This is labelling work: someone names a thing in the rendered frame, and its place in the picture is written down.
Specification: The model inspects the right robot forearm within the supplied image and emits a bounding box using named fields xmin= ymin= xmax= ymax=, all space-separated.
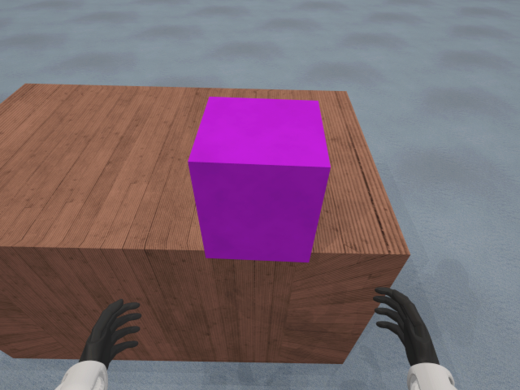
xmin=407 ymin=363 xmax=457 ymax=390

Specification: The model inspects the pedestal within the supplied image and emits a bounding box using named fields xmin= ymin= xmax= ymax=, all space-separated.
xmin=0 ymin=84 xmax=410 ymax=364

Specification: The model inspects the carton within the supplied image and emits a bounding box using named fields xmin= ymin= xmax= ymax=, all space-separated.
xmin=188 ymin=97 xmax=331 ymax=262

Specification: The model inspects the left robot forearm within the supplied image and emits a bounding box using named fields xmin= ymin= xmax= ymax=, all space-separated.
xmin=55 ymin=361 xmax=108 ymax=390

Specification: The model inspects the left robot hand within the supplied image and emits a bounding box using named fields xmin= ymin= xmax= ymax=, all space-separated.
xmin=79 ymin=299 xmax=141 ymax=369

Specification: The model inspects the right robot hand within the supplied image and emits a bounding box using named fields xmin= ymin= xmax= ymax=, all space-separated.
xmin=373 ymin=287 xmax=439 ymax=366

